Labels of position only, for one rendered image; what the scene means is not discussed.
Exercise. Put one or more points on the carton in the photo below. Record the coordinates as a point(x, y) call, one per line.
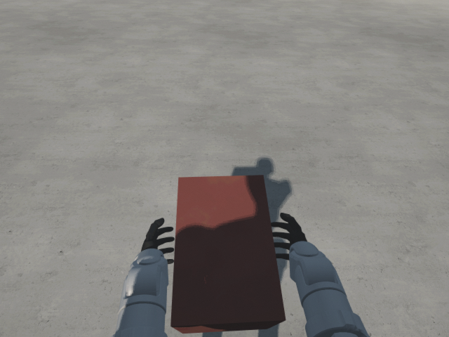
point(225, 275)

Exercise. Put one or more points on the left robot forearm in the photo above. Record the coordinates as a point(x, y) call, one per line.
point(142, 307)

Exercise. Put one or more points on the right robot hand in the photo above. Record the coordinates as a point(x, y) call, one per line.
point(295, 234)

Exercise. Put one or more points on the left robot hand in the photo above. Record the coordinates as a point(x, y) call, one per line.
point(151, 241)

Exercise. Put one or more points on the right robot forearm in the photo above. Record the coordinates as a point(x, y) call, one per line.
point(322, 296)

